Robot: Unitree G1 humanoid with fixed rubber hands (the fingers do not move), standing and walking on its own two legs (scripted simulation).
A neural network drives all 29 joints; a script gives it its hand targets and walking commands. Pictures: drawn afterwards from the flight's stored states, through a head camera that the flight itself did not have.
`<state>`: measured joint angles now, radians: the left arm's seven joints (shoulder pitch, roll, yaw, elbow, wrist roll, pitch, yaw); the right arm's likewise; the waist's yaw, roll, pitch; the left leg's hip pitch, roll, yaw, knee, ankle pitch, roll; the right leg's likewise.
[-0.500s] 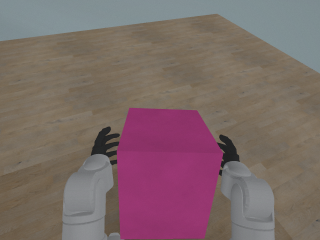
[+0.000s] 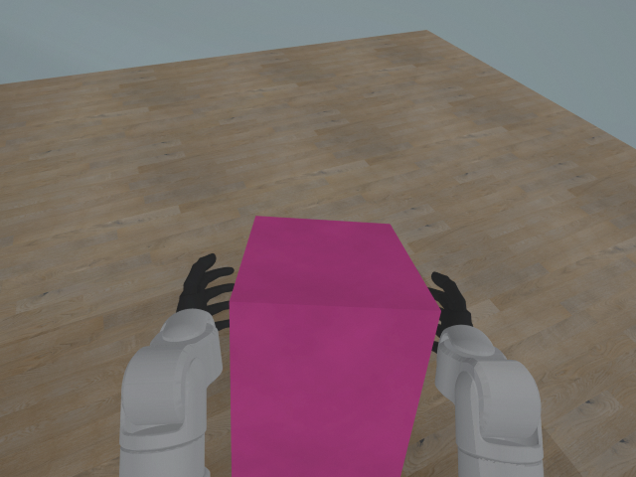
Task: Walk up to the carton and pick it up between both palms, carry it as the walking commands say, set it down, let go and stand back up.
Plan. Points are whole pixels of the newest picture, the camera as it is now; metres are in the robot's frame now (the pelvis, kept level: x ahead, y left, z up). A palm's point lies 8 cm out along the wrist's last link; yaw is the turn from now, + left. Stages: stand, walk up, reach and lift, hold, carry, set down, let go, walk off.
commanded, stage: carry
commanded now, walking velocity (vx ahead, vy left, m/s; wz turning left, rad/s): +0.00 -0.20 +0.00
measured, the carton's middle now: (320, 335) +0.32 +0.02 +0.01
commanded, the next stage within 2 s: none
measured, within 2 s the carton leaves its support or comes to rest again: neither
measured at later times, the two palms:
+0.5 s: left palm (322, 475) +0.13 +0.01 +0.09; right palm out of the picture +0.14 -0.27 +0.08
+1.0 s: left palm out of the picture +0.00 -0.11 +0.09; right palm out of the picture +0.01 -0.39 +0.09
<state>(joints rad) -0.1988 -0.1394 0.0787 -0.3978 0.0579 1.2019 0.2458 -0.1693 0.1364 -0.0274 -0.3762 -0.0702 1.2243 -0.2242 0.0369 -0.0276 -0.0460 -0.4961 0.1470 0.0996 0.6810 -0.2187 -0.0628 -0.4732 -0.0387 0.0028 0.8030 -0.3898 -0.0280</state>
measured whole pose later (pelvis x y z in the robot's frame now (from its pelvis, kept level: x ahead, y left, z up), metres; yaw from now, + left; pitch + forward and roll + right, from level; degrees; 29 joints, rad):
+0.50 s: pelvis -0.14 -0.13 -0.01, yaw -2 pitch +2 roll +0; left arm -0.19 -0.14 0.08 -0.39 0.06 1.18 0.25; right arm -0.21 0.14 -0.05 -0.36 -0.07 1.22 -0.23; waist 0.03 0.00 0.00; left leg -0.53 0.17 0.11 0.72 -0.21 -0.06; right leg -0.50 0.01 -0.06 0.74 -0.27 -0.05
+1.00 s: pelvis -0.27 -0.26 +0.00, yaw -1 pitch +3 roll +1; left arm -0.18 -0.14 0.07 -0.41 0.04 1.20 0.26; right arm -0.19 0.14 -0.03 -0.38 -0.08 1.23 -0.23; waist 0.05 -0.02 -0.01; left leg -0.46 0.14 0.10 0.70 -0.27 -0.08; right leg -0.51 -0.04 0.00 0.73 -0.29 -0.04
